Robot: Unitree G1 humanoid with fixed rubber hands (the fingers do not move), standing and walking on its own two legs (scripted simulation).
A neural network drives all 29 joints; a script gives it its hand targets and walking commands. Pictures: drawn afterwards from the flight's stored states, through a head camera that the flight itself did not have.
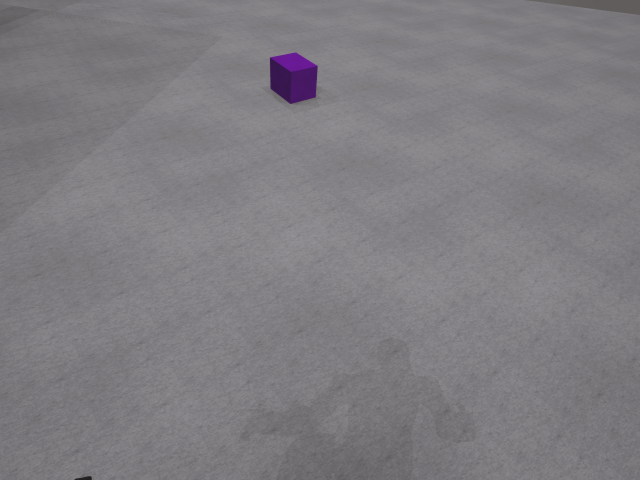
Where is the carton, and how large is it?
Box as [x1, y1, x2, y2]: [270, 53, 317, 103]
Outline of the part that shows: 270,57 270,84 271,88 290,103 315,96 317,68 316,65 297,53 290,53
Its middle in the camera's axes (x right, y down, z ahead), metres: -0.18 -1.14 +2.66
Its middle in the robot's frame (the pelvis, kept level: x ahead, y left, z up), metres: +2.72 +0.20 -0.66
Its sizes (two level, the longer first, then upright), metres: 0.262 0.211 0.216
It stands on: the floor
